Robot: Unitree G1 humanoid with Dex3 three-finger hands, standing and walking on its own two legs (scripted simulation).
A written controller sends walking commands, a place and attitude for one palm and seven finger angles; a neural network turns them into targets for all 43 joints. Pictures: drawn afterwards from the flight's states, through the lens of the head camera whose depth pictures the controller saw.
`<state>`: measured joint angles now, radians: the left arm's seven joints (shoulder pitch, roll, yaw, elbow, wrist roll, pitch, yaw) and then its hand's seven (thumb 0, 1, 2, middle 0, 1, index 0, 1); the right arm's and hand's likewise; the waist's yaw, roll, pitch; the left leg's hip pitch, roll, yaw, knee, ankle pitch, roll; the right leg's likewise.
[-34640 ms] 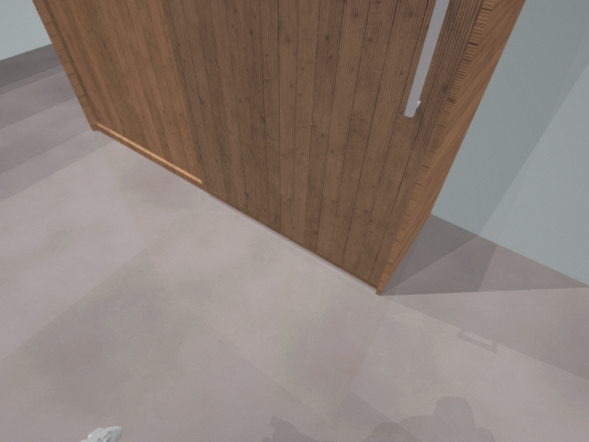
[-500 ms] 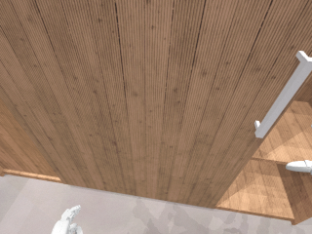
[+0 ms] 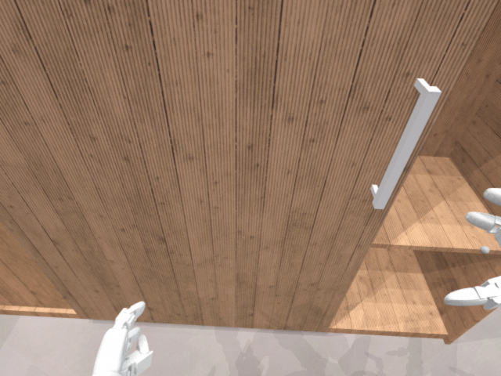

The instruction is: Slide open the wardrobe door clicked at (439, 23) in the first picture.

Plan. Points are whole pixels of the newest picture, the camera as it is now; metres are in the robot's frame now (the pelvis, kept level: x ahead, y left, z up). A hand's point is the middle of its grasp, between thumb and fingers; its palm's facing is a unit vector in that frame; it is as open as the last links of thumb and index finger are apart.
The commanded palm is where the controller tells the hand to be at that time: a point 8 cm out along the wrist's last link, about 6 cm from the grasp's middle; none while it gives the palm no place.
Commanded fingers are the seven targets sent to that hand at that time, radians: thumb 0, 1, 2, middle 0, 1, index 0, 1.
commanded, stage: draw the hand back to the body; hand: right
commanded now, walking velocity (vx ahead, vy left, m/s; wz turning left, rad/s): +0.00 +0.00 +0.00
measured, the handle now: (397, 150) +0.44 -0.27 +0.17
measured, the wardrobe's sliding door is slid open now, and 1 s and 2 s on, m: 0.48 0.48 0.48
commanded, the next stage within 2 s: step back with the hand held close in 1.50 s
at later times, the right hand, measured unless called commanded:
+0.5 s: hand (479, 272) +0.20 -0.28 +0.16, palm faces +0.28 +0.94 -0.17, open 14.3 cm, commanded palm +0.16 -0.31 +0.17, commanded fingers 0.00 0.19 -0.38 0.24 0.94 0.24 0.94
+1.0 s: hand (457, 243) +0.24 -0.26 +0.17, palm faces +0.41 +0.84 -0.36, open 10.0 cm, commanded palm +0.18 -0.30 +0.18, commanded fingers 0.00 -0.72 -0.81 0.21 0.41 0.21 0.41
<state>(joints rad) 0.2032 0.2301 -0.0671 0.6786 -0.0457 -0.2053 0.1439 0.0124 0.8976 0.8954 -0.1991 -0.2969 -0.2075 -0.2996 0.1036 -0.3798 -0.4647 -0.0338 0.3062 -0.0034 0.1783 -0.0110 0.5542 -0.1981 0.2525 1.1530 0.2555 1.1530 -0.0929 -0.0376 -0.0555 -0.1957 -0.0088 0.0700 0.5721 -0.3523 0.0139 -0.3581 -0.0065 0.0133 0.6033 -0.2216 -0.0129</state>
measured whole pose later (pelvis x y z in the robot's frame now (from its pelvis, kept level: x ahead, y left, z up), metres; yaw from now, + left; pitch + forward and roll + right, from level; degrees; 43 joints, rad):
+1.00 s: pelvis +0.03 -0.01 +0.01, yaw +3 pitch -4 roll +0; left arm 0.20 0.22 -0.04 0.67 0.02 -0.15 0.08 0.01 0.90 0.90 -0.20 -0.30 -0.21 -0.30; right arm 0.42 -0.36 -0.33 -0.36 0.08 -0.07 -0.11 0.00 -0.37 -0.64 0.23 0.61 0.23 0.61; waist -0.07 -0.03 0.00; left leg -0.01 0.01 0.00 0.38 -0.30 0.00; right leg -0.15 0.01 -0.04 0.41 -0.19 -0.03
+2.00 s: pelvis -0.01 -0.03 +0.01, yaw +4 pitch +0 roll +2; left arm 0.17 0.23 0.00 0.53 -0.01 0.05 0.09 0.01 0.90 0.90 -0.20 -0.30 -0.20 -0.30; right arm 0.57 -0.45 -0.37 -0.48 0.08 -0.12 -0.10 0.02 -0.89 -0.90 0.21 0.30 0.22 0.30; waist -0.01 -0.01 0.02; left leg -0.16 -0.01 0.00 0.38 -0.22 -0.02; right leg -0.31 -0.01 -0.04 0.44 -0.13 -0.05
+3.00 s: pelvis -0.21 -0.15 +0.03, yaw +4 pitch +0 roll +7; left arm 0.31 0.11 -0.01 0.67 0.01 -0.14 0.01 0.01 0.90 0.90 -0.20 -0.30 -0.21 -0.30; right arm 0.49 -0.41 -0.42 -0.57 0.05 -0.14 -0.15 0.02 -0.89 -0.90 0.21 0.30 0.21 0.30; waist 0.03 0.06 0.00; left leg -0.41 -0.10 0.00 0.97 -0.41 0.00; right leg -0.28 0.01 0.05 0.31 -0.18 0.09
